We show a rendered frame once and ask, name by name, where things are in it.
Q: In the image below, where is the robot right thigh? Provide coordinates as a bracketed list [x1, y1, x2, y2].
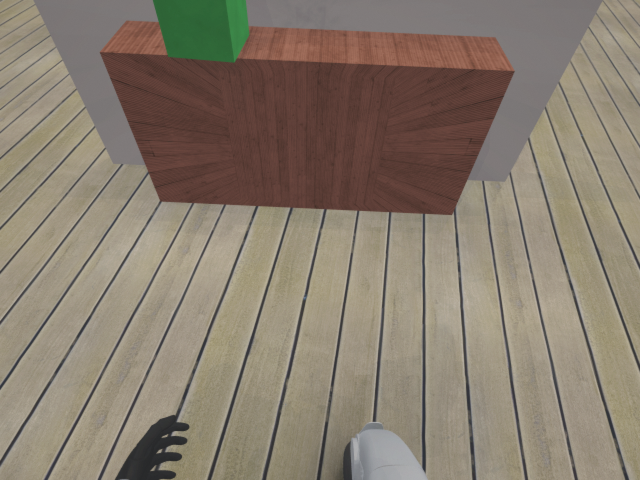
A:
[350, 429, 428, 480]

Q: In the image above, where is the pedestal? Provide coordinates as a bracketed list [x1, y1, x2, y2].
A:
[100, 21, 515, 215]

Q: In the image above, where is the carton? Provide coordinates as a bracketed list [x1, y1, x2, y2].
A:
[153, 0, 249, 63]

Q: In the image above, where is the left robot hand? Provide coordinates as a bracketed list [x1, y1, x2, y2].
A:
[115, 415, 189, 480]

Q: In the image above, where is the right robot shin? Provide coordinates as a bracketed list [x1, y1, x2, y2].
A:
[359, 422, 384, 434]

